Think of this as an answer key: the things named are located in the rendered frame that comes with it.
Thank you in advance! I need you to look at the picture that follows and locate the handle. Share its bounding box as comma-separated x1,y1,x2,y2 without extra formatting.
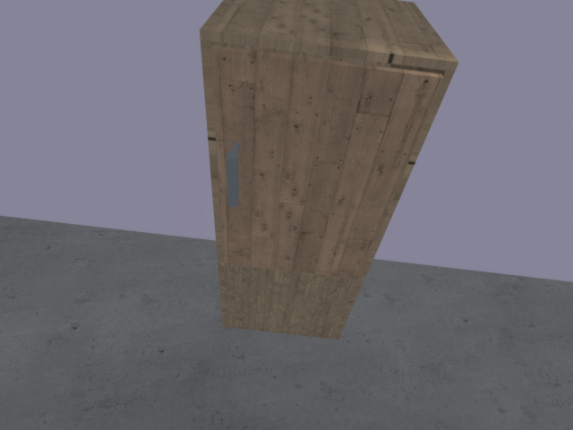
227,142,239,207

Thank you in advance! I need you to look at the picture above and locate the cupboard door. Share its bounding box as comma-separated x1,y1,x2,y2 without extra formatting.
210,46,443,279

